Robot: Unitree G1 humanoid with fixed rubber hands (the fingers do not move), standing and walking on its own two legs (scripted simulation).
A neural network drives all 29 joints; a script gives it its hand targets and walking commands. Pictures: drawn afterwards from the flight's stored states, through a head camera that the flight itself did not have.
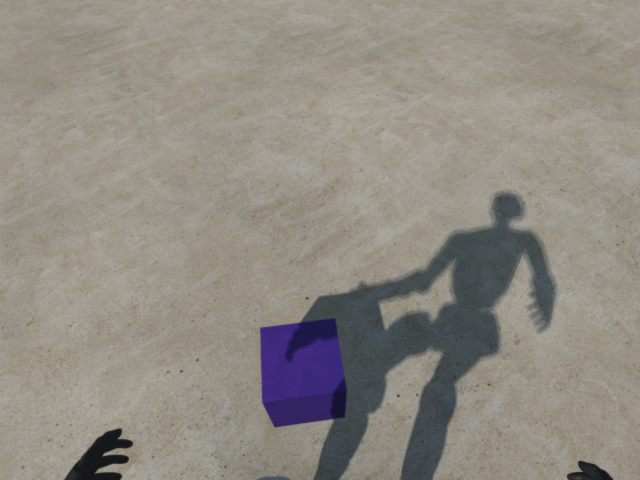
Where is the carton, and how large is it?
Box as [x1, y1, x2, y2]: [260, 318, 346, 426]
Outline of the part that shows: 334,318 260,328 262,402 274,426 344,416 346,389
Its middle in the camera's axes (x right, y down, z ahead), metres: -0.05 +0.39 +1.11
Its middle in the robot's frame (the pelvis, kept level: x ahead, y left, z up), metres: +0.47 +0.10 -0.63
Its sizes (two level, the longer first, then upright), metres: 0.210 0.200 0.250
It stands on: the floor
